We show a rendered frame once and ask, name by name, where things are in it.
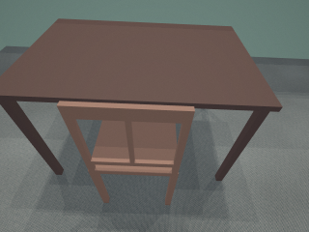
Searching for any chair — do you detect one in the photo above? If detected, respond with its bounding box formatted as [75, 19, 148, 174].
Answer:
[56, 101, 195, 206]

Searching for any table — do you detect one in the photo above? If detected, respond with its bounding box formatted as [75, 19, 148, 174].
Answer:
[0, 18, 283, 181]

